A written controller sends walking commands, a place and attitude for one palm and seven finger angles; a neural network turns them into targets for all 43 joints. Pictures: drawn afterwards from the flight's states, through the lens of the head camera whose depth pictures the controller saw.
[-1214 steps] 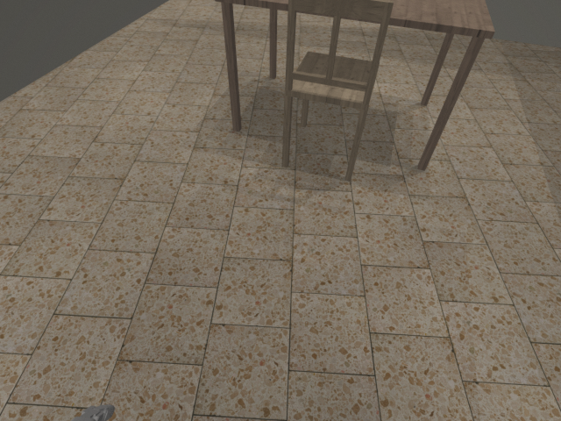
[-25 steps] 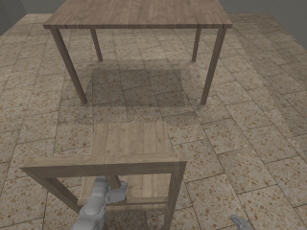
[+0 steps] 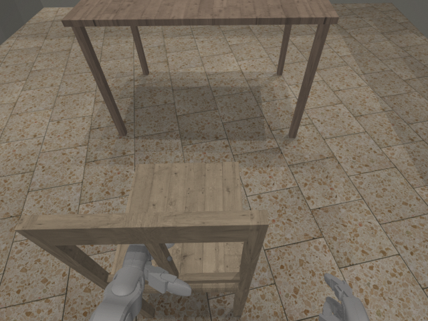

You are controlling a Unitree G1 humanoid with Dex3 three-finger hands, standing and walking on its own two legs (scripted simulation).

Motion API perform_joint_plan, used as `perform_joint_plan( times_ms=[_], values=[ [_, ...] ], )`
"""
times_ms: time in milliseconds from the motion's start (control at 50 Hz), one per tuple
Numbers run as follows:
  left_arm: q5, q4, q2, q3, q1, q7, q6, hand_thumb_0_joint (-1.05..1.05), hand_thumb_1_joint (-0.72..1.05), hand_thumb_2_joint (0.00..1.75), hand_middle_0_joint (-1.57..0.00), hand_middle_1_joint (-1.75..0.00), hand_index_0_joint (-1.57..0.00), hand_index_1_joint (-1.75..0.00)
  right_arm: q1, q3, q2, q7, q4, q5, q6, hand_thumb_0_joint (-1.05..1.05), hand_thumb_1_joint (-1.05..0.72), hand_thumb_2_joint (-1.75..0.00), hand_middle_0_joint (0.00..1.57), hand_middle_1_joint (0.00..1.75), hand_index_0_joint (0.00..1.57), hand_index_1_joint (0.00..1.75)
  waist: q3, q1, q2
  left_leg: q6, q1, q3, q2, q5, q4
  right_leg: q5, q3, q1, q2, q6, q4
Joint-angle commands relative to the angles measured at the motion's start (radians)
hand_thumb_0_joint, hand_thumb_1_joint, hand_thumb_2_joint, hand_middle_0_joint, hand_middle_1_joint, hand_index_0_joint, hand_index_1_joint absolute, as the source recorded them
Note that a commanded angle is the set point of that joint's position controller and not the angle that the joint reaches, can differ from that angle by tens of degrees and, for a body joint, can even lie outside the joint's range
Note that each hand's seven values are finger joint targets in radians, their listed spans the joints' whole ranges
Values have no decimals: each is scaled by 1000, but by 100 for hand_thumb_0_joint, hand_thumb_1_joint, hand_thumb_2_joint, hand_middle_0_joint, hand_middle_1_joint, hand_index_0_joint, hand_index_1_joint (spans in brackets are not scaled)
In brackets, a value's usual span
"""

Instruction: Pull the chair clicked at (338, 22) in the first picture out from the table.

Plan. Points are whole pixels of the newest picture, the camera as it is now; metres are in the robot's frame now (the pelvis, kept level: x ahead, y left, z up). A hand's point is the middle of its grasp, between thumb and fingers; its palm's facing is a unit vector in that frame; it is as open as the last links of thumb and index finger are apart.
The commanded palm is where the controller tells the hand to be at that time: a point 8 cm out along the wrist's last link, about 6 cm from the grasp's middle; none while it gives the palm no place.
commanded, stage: open the thumb and straighten the fingers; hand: left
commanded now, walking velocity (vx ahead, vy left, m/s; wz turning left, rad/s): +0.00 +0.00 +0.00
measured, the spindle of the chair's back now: (164, 260) +0.26 +0.12 -0.08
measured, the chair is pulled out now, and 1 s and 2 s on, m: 0.80 0.80 0.80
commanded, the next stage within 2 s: draw the fingers out of the gap in 0.18 s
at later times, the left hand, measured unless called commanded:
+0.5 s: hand (147, 276) +0.22 +0.14 -0.05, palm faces -0.04 -0.99 -0.13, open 17.5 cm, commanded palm +0.20 +0.18 -0.02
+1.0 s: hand out of the picture +0.14 +0.13 -0.04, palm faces -0.03 -0.99 -0.10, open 17.5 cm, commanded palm +0.11 +0.18 -0.02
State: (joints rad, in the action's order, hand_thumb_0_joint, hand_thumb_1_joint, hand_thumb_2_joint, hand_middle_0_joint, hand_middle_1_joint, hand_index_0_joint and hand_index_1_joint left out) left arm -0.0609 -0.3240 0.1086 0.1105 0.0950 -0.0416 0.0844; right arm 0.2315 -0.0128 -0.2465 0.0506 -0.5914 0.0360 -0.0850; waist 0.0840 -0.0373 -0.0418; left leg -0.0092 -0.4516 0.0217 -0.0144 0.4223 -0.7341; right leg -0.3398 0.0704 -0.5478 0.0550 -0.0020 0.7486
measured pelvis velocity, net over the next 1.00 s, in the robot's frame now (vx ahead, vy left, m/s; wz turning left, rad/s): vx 0.00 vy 0.02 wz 0.03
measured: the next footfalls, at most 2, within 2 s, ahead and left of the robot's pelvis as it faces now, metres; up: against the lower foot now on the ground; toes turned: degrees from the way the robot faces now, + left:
none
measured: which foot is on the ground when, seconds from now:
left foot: down 0.00-1.00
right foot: down 0.00-1.00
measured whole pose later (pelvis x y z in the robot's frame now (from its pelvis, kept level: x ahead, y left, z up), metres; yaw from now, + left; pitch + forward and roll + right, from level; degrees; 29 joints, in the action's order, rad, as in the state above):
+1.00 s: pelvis +0.00 +0.02 -0.03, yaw +2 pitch +11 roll -1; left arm 0.00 0.29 0.16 0.19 0.69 -0.04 0.18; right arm 0.25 -0.03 -0.21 0.10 -0.45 0.03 -0.12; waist 0.15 -0.02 -0.05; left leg 0.01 -0.61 -0.01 0.00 0.54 -0.96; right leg -0.43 0.10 -0.67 0.08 0.02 0.92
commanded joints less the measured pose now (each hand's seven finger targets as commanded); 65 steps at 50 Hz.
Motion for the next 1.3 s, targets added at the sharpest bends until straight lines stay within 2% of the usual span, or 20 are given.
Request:
perform_joint_plan(
  times_ms=[0,100,180,240,260,300,340,420,540,660,720,760,800,860,960,1120,1140,1160,1200,1280],
  values=[
    [9,242,140,-95,-178,-18,-30,0,-55,20,-2,-7,-2,-7,-44,49,-127,25,152,0,-44,0,-90,-90,20,30,20,30,189,-6,91,29,-31,-4,2,-251,72,276,-25,210,2,-2,-82],
    [-11,291,100,-60,-90,4,-11,0,-55,20,0,0,0,0,-44,47,-123,27,166,1,-53,0,-90,-90,20,30,20,30,223,-7,54,25,-20,-5,1,-297,44,329,-16,214,5,-6,-59],
    [-16,308,80,-24,-75,27,16,0,-55,20,0,0,0,0,-39,44,-126,31,173,1,-60,0,-90,-90,20,30,20,30,210,-24,79,27,-35,-14,2,-280,24,308,-5,180,5,2,-50],
    [-16,332,111,-49,-83,23,23,0,-55,20,0,0,0,0,-34,44,-131,36,174,0,-66,0,-90,-90,20,30,20,30,209,-23,92,27,-46,-21,4,-271,18,293,-2,173,5,0,-44],
    [-15,339,195,-134,-52,18,20,0,-55,20,0,0,0,0,-29,47,-136,41,176,0,-65,0,-90,-90,20,30,20,30,222,-5,100,27,-57,-21,5,-266,19,285,-7,186,6,1,-42],
    [-17,381,190,-133,16,18,17,0,-55,20,0,0,0,0,-32,44,-131,42,192,-1,-65,0,-90,-90,20,30,20,30,254,12,86,26,-59,-18,9,-288,22,315,-8,224,8,-6,-34],
    [-12,416,147,-95,113,17,16,0,-55,20,0,0,0,0,-39,43,-120,38,208,0,-70,0,-90,-90,20,30,20,30,244,15,70,23,-62,-15,7,-304,17,330,-3,216,12,-6,-21],
    [-5,465,134,-59,192,24,31,0,-55,20,0,0,0,0,-44,41,-120,37,220,2,-72,0,-90,-90,20,30,20,30,184,1,42,21,-77,-21,3,-292,4,295,3,162,10,-8,-19],
    [3,643,77,35,302,19,24,0,-55,20,0,0,0,0,-35,44,-113,44,248,-1,-108,0,-90,-90,20,30,20,30,203,-14,39,23,-47,-43,0,-310,-21,260,23,109,7,-6,5],
    [45,671,109,12,394,-22,24,0,-55,20,0,0,0,0,-33,43,-104,51,253,-8,-102,0,-90,-90,20,30,20,30,158,-8,84,21,-105,-55,8,-256,-37,198,27,58,1,-7,31],
    [58,695,134,-5,425,-24,32,0,-55,20,0,0,0,0,-46,42,-102,55,268,-8,-87,0,-90,-90,20,30,20,30,149,3,58,21,-123,-52,12,-216,-42,156,19,50,1,-10,34],
    [56,734,112,25,458,-19,38,0,-55,20,0,0,0,0,-53,37,-95,54,284,-5,-87,0,-90,-90,20,30,20,30,165,4,20,20,-117,-55,12,-212,-44,136,20,44,3,-12,40],
    [46,759,111,19,520,-14,44,0,-55,20,0,0,0,0,-56,40,-90,57,290,-4,-86,0,-90,-90,20,30,20,30,184,12,20,21,-117,-57,11,-237,-52,159,20,58,3,-16,42],
    [43,803,67,79,584,-5,46,0,-55,20,0,0,0,0,-61,38,-84,56,306,-1,-89,0,-90,-90,20,30,20,30,176,4,34,19,-119,-64,7,-241,-58,153,29,40,1,-12,53],
    [67,828,72,94,659,-5,44,0,-55,20,0,0,0,0,-62,43,-83,60,320,-2,-86,0,-90,-90,20,30,20,30,137,3,64,20,-165,-69,8,-206,-69,114,38,2,-3,-11,71],
    [108,918,82,106,815,-33,28,0,-55,20,0,0,0,0,-60,53,-72,58,357,2,-70,0,-90,-90,20,30,20,30,145,21,51,19,-196,-66,13,-196,-96,91,30,-29,-10,-16,103],
    [113,938,75,122,806,-33,23,0,-55,20,0,0,0,0,-56,52,-74,58,363,2,-69,0,-90,-90,20,30,20,30,149,15,47,20,-199,-66,14,-192,-101,87,31,-36,-10,-16,108],
    [-24,1052,-18,111,726,-20,-101,0,-55,20,0,0,0,0,-54,49,-64,55,355,4,-95,0,-90,-90,20,30,20,30,120,10,91,11,-226,-67,26,-186,-133,98,58,-81,-21,-13,124],
    [-21,1008,84,23,764,-19,-191,0,-55,20,0,0,0,0,-48,56,-70,57,319,5,-109,0,-90,-90,20,30,20,30,144,29,72,13,-247,-66,27,-166,-145,69,46,-80,-24,-19,136],
    [-54,1034,81,-6,750,5,-325,0,-55,20,0,0,0,0,-38,65,-59,45,297,12,-124,0,-90,-90,20,30,20,30,173,32,11,5,-234,-62,26,-167,-168,54,33,-96,-20,-17,154]
  ],
)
